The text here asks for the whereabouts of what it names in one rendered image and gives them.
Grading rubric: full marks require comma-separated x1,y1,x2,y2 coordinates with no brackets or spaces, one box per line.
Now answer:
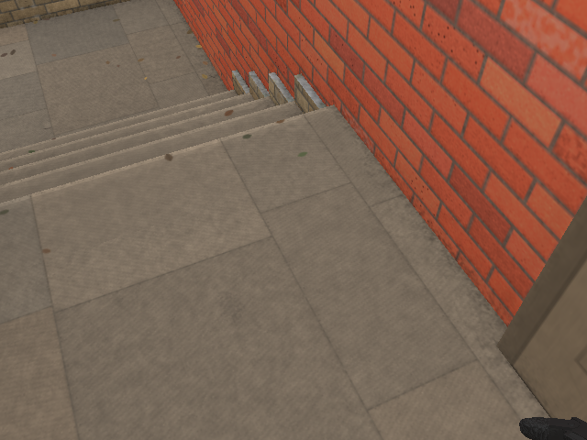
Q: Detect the stairs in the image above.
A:
0,90,303,203

